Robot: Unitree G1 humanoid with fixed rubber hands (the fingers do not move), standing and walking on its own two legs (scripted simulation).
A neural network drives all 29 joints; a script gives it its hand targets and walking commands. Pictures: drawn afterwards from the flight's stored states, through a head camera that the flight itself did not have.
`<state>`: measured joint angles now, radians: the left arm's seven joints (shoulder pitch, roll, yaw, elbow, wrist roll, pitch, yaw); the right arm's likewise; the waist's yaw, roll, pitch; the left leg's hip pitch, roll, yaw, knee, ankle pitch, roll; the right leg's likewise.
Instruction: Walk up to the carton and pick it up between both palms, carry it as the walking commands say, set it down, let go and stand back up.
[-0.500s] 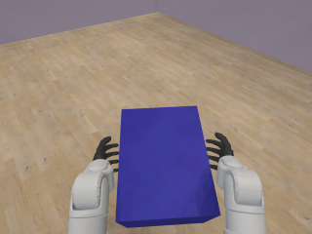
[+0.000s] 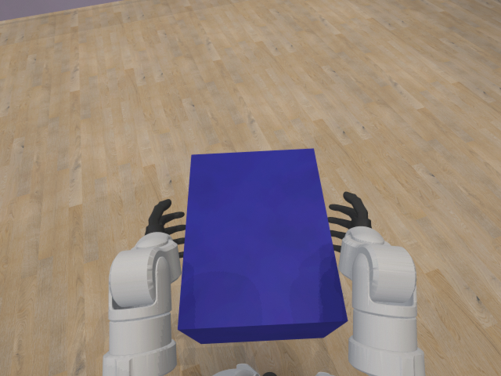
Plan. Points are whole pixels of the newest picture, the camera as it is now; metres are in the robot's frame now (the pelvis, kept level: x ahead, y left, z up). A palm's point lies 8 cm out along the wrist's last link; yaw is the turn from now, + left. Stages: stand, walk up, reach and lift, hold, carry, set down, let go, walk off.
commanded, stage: carry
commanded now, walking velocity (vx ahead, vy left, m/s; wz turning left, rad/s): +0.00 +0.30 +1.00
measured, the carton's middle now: (257, 246) +0.34 +0.01 -0.02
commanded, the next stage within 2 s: none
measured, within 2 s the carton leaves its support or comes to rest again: neither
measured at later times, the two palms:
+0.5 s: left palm out of the picture +0.16 +0.45 +0.08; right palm (121, 245) +0.30 +0.20 +0.08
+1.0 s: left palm out of the picture -0.07 +0.70 +0.07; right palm out of the picture +0.16 +0.52 +0.07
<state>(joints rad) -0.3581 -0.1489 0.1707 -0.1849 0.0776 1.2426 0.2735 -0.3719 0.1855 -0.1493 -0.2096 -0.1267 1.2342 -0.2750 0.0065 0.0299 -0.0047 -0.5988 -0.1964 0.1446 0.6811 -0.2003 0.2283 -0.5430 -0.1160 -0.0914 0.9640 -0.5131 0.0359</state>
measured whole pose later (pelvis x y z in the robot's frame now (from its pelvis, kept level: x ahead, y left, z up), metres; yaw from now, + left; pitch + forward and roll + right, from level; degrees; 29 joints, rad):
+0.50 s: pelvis -0.05 +0.18 +0.00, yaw +25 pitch +5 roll +2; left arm -0.35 -0.18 0.18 -0.28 0.08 1.19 0.26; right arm -0.39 0.19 -0.16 -0.28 -0.13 1.19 -0.24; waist 0.03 -0.01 0.05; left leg -0.59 -0.14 0.08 0.77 -0.28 0.13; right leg -0.53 -0.14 -0.09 1.00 -0.59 0.16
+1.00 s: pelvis -0.14 +0.37 +0.00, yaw +51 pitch +5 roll +2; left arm -0.34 -0.17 0.16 -0.27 0.10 1.18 0.25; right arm -0.37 0.18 -0.15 -0.28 -0.13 1.19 -0.23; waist 0.01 -0.02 0.09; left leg -0.53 -0.11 0.01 0.82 -0.37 0.08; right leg -0.54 -0.12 -0.09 1.14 -0.62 0.16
